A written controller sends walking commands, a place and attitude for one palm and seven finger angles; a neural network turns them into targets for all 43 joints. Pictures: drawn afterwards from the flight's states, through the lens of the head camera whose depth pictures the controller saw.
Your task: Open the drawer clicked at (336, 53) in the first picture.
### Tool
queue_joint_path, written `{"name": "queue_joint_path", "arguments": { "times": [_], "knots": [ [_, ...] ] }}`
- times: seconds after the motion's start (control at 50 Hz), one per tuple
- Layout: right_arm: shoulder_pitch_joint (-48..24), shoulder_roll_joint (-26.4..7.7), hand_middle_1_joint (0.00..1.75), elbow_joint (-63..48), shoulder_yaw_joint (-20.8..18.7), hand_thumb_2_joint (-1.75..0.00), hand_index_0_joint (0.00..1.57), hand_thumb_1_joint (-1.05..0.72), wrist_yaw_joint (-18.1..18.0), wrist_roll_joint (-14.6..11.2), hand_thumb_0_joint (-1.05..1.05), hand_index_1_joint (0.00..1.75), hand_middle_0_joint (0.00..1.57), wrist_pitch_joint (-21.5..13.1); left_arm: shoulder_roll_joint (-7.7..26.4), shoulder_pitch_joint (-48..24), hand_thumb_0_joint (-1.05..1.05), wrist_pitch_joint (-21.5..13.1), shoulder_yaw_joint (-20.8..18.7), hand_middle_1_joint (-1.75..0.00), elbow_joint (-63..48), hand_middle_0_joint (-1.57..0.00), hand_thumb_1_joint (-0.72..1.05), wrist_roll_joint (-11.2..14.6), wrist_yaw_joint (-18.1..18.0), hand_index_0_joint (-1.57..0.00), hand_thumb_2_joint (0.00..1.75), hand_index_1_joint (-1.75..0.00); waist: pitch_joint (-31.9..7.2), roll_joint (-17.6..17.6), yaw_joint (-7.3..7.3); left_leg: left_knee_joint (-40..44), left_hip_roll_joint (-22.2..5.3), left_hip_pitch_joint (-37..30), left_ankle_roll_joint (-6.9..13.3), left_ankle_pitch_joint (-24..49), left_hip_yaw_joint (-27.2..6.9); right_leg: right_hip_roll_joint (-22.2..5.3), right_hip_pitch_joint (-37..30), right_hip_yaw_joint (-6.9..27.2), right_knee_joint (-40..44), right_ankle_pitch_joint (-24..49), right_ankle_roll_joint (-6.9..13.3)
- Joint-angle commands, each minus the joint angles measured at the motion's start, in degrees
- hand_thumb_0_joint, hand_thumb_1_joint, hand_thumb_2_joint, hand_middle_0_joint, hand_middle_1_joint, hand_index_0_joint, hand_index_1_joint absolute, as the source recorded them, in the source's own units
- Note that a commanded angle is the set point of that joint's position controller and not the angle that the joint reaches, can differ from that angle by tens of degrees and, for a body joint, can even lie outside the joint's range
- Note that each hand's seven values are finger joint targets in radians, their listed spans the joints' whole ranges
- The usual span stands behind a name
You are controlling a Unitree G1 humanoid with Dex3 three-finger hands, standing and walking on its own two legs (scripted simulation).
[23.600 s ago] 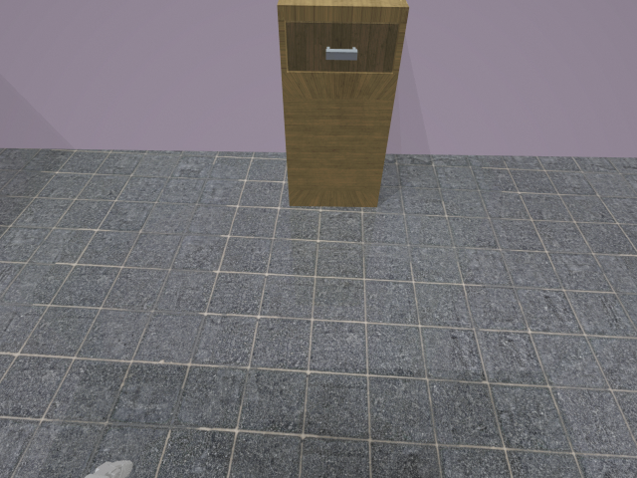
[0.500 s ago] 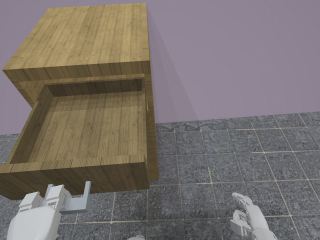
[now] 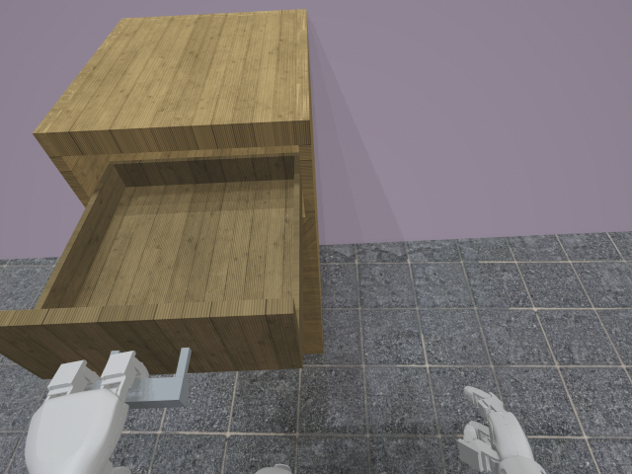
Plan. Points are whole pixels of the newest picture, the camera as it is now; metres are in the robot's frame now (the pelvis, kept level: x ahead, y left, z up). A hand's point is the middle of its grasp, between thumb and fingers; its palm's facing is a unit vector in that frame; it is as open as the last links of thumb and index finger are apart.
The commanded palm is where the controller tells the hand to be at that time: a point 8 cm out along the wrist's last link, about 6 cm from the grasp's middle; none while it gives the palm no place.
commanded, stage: open the thumb to release the handle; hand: left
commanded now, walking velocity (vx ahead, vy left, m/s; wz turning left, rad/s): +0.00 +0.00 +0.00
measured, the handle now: (145, 375) +0.22 +0.24 +0.02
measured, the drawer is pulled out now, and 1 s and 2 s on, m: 0.30 0.29 0.29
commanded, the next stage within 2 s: lift the hand off the handle in 0.04 s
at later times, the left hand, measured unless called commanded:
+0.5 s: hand (119, 418) +0.17 +0.26 +0.00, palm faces +0.01 -0.04 -1.00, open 13.7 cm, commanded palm +0.15 +0.25 +0.06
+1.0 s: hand (97, 394) +0.18 +0.26 +0.07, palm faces +0.05 -0.06 -1.00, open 13.4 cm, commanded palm +0.16 +0.25 +0.13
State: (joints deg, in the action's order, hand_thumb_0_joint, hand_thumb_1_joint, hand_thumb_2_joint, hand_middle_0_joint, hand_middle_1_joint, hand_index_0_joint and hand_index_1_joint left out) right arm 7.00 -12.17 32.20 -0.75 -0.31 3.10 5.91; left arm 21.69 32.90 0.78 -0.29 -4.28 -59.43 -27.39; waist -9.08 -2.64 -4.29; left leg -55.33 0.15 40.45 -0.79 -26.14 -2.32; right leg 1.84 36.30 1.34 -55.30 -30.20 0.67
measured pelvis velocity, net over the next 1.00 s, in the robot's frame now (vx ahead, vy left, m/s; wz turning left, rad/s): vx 0.01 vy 0.00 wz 0.01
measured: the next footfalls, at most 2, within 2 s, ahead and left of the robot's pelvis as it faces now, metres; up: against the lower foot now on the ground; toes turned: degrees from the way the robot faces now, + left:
none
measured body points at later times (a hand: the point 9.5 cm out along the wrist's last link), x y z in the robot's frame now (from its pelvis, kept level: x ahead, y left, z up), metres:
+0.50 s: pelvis -0.01 +0.00 +0.00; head +0.03 -0.03 +0.45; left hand +0.17 +0.26 +0.06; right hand +0.20 -0.22 -0.10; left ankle +0.01 +0.13 -0.68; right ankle -0.03 -0.12 -0.68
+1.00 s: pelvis +0.01 +0.00 +0.03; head +0.02 -0.03 +0.47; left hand +0.17 +0.26 +0.12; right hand +0.23 -0.21 -0.07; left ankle +0.01 +0.13 -0.68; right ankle -0.03 -0.12 -0.68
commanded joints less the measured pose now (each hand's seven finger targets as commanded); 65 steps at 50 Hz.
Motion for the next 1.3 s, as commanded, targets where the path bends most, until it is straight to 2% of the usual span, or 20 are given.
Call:
{"name": "queue_joint_path", "arguments": {
  "times": [0.0, 0.02, 0.06, 0.1, 0.12, 0.16, 0.2, 0.3, 0.36, 0.44, 0.54, 0.6, 0.62, 0.7, 0.72, 0.8, 0.82, 0.94, 0.96, 1.28],
  "knots": [
    [-7.25, -6.38, 0.30, -8.89, -2.13, -0.90, 0.20, -0.90, -0.29, -0.18, 0.00, 0.30, 0.20, -2.62, 8.59, 2.71, 0.00, 0.03, -7.58, -1.20, -9.98, -0.30, -0.50, 1.09, -3.06, -0.30, 0.30, -1.20, -7.20, 0.28, -0.33, 6.42, 1.53, -11.72, 2.08, 14.53, 2.05, 0.44, 0.10, -1.63, 9.47, 19.94, 1.79],
    [-6.95, -6.40, 0.30, -8.99, -2.53, -0.90, 0.20, -0.90, -0.57, -0.64, 0.00, 0.30, 0.20, -2.68, 7.88, 3.32, 0.00, 0.26, -7.17, -1.20, -9.12, -0.30, -0.50, 1.55, -2.88, -0.30, 0.30, -1.20, -5.20, 1.17, 0.14, 6.70, 1.46, -10.39, 2.38, 13.35, 2.01, 0.56, -0.57, -2.19, 9.92, 20.00, 1.62],
    [-7.12, -6.54, 0.30, -8.92, -2.61, -0.90, 0.20, -0.90, -0.79, -0.47, 0.00, 0.30, 0.20, -2.82, 7.32, 0.10, 0.00, 0.07, -6.10, -1.20, -9.93, -0.30, -0.50, 1.62, -2.47, -0.30, 0.30, -1.20, -5.48, 0.98, 0.75, 6.70, 1.50, -10.68, 2.47, 12.36, 1.97, 0.39, 0.09, -1.85, 10.33, 19.04, 1.42],
    [-7.44, -6.62, 0.30, -8.65, -2.27, -0.90, 0.20, -0.90, -0.87, -0.14, 0.00, 0.30, 0.20, -2.81, 9.79, -0.27, 0.00, -0.21, -8.50, -1.20, -9.91, -0.30, -0.50, 1.44, -2.71, -0.30, 0.30, -1.20, -7.57, 1.73, -0.06, 6.80, 1.65, -11.06, 2.36, 12.78, 1.92, 0.34, -0.38, -1.45, 10.16, 18.99, 1.51],
    [-7.08, -6.34, 0.30, -8.75, -2.43, -0.90, 0.20, -0.90, -0.75, -0.25, 0.00, 0.30, 0.20, -2.98, 4.08, 0.08, 0.00, 0.31, -2.43, -1.20, -7.02, -0.30, -0.50, 1.04, -2.33, -0.30, 0.30, -1.20, -4.58, 2.20, 1.45, 6.60, 1.55, -9.78, 2.50, 11.86, 1.83, 0.49, 1.15, -2.36, 9.94, 18.23, 1.39],
    [-6.58, -6.54, 0.30, -8.36, -2.78, -0.90, 0.20, -0.90, -0.85, -0.27, 0.00, 0.30, 0.20, -3.21, 5.88, -3.73, 0.00, -0.42, -3.66, -1.20, -7.85, -0.30, -0.50, 0.69, -2.09, -0.30, 0.30, -1.20, -5.11, 2.66, 1.51, 6.37, 1.46, -9.85, 2.58, 11.25, 1.78, 0.26, 1.56, -2.28, 10.25, 17.61, 1.31],
    [-7.26, -6.62, 0.30, -8.17, -2.41, -0.90, 0.20, -0.90, -1.13, 0.11, 0.00, 0.30, 0.20, -3.07, 8.99, -3.71, 0.00, -0.50, -6.60, -1.20, -7.87, -0.30, -0.50, 0.02, -2.56, -0.30, 0.30, -1.20, -7.74, 2.68, 0.30, 6.15, 1.92, -10.13, 2.42, 12.02, 2.13, 0.09, 0.33, -1.04, 10.06, 18.84, 1.41],
    [-7.53, -6.42, 0.30, -7.63, -2.47, -0.90, 0.20, -0.90, -1.31, 0.18, 0.00, 0.30, 0.20, -2.99, 8.99, -8.25, 0.00, -0.08, -6.24, -1.20, -8.51, -0.30, -0.50, -1.19, -3.85, -0.30, 0.30, -1.20, -8.51, -0.74, 0.48, 5.86, 1.92, -11.00, 2.10, 11.47, 2.24, 0.18, 2.21, -1.15, 9.72, 16.35, 1.74],
    [-7.10, -6.46, 0.30, -7.58, -2.86, -0.90, 0.20, -0.90, -1.70, -0.52, 0.00, 0.30, 0.20, -3.04, 7.17, -9.11, 0.00, 1.21, -4.61, -1.20, -6.35, -0.30, -0.50, -0.60, -3.44, -0.30, 0.30, -1.20, -6.54, 0.15, 1.11, 6.61, 1.73, -10.16, 2.28, 10.89, 2.01, 0.53, 1.37, -2.18, 10.18, 16.35, 1.58],
    [-7.52, -6.65, 0.30, -7.79, -2.52, -0.90, 0.20, -0.90, -2.18, -0.77, 0.00, 0.30, 0.20, -3.08, 7.72, -11.92, 0.00, 2.77, -4.10, -1.20, -8.12, -0.30, -0.50, 0.47, -2.67, -0.30, 0.30, -1.20, -9.92, 1.33, 0.66, 7.57, 1.85, -11.79, 2.34, 11.97, 2.07, 0.32, -1.05, -1.81, 10.92, 17.80, 1.29],
    [-8.19, -6.37, 0.30, -7.78, -1.84, -0.90, 0.20, -0.90, -2.89, -1.13, 0.00, 0.30, 0.20, -3.52, 10.68, -11.07, 0.00, 3.77, -6.07, -1.20, -11.87, -0.30, -0.50, 1.41, -1.35, -0.30, 0.30, -1.20, -9.55, 1.87, 0.13, 9.10, 2.03, -13.84, 2.56, 13.61, 2.41, -0.08, -4.15, -1.29, 12.84, 20.26, 1.04],
    [-8.47, -6.25, 0.30, -7.65, -1.45, -0.90, 0.20, -0.90, -3.00, -1.12, 0.00, 0.30, 0.20, -3.73, 10.48, -10.70, 0.00, 3.95, -6.04, -1.20, -12.78, -0.30, -0.50, 1.74, -0.27, -0.30, 0.30, -1.20, -7.83, 1.77, 0.08, 10.26, 1.91, -14.83, 2.55, 14.03, 2.38, -0.19, -4.77, -1.44, 13.81, 20.46, 0.94],
    [-8.25, -6.07, 0.30, -7.51, -1.75, -0.90, 0.20, -0.90, -3.09, -1.52, 0.00, 0.30, 0.20, -3.87, 9.91, -10.32, 0.00, 4.06, -5.56, -1.20, -12.06, -0.30, -0.50, 1.69, 0.19, -0.30, 0.30, -1.20, -5.37, 1.06, 0.47, 10.74, 1.68, -15.01, 2.58, 13.67, 2.27, 0.08, -4.12, -1.63, 14.32, 19.44, 1.09],
    [-8.33, -6.20, 0.30, -7.50, -1.41, -0.90, 0.20, -0.90, -2.94, -1.34, 0.00, 0.30, 0.20, -4.32, 11.07, -11.61, 0.00, 3.88, -6.38, -1.20, -14.90, -0.30, -0.50, 2.38, 1.45, -0.30, 0.30, -1.20, -6.43, 0.30, -0.05, 12.33, 1.58, -18.01, 2.43, 14.61, 2.00, -0.02, -5.52, -1.64, 15.67, 18.86, 1.10],
    [-8.17, -6.00, 0.30, -7.57, -1.78, -0.90, 0.20, -0.90, -2.86, -1.58, 0.00, 0.30, 0.20, -4.52, 9.77, -9.31, 0.00, 3.84, -5.46, -1.20, -15.24, -0.30, -0.50, 2.48, 1.85, -0.30, 0.30, -1.20, -6.33, -1.08, -0.26, 12.60, 1.43, -18.55, 2.42, 15.38, 2.16, 0.09, -6.28, -1.79, 15.71, 19.55, 1.26],
    [-8.41, -6.05, 0.30, -8.10, -1.29, -0.90, 0.20, -0.90, -2.21, -1.26, 0.00, 0.30, 0.20, -4.70, 9.74, -10.56, 0.00, 3.42, -4.42, -1.20, -19.91, -0.30, -0.50, 2.88, 2.97, -0.30, 0.30, -1.20, -6.55, -0.43, -0.21, 13.65, 1.32, -20.83, 2.36, 17.23, 1.76, -0.03, -6.80, -2.33, 16.40, 19.65, 1.20],
    [-8.34, -5.95, 0.30, -7.80, -1.62, -0.90, 0.20, -0.90, -2.24, -1.52, 0.00, 0.30, 0.20, -4.69, 9.49, -9.39, 0.00, 3.74, -4.40, -1.20, -18.38, -0.30, -0.50, 2.60, 3.24, -0.30, 0.30, -1.20, -4.22, 0.24, -0.05, 13.98, 1.18, -20.28, 2.40, 16.82, 1.78, 0.13, -6.61, -2.43, 16.89, 19.44, 1.18],
    [-9.44, -5.96, 0.30, -7.92, -0.97, -0.90, 0.20, -0.90, -2.22, -1.54, 0.00, 0.30, 0.20, -4.24, 12.67, -9.36, 0.00, 4.90, -7.38, -1.20, -21.65, -0.30, -0.50, 2.76, 5.44, -0.30, 0.30, -1.20, -4.98, 0.30, -1.27, 15.48, 1.54, -22.84, 2.29, 19.29, 2.23, -0.38, -10.50, -1.52, 18.89, 24.02, 0.89],
    [-9.32, -5.85, 0.30, -8.00, -1.02, -0.90, 0.20, -0.90, -2.19, -1.74, 0.00, 0.30, 0.20, -4.22, 11.53, -8.87, 0.00, 5.20, -6.43, -1.20, -21.66, -0.30, -0.50, 3.19, 6.02, -0.30, 0.30, -1.20, -3.57, 0.69, -1.05, 16.09, 1.42, -22.63, 2.28, 19.05, 2.14, -0.41, -10.96, -1.97, 19.13, 23.72, 0.78],
    [-11.69, -6.83, 0.30, -8.62, -0.07, -0.90, 0.20, -0.90, -2.56, -2.82, 0.00, 0.30, 0.20, -3.57, 15.26, -5.18, 0.00, 6.35, -10.32, -1.20, -26.76, -0.30, -0.50, 8.00, 14.58, -0.30, 0.30, -1.20, -0.25, 1.82, -2.08, 21.92, 0.85, -27.23, 2.26, 22.54, 2.86, -1.41, -19.07, -1.43, 26.08, 29.39, -0.18]
  ]
}}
